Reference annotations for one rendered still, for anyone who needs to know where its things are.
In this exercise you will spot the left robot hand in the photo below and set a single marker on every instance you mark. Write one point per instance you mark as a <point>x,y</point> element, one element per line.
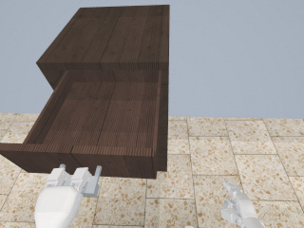
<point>57,205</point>

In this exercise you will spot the drawer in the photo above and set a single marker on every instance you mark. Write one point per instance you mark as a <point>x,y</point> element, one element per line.
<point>107,118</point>

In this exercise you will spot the handle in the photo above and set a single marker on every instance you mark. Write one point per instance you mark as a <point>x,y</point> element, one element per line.
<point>91,188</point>

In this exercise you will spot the cabinet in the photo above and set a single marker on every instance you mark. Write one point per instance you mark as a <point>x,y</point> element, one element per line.
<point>115,38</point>

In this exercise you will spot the right robot hand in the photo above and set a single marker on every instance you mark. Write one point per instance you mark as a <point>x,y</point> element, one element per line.
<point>236,210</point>

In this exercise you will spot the right robot forearm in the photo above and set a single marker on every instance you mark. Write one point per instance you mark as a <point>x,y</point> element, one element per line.
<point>251,222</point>

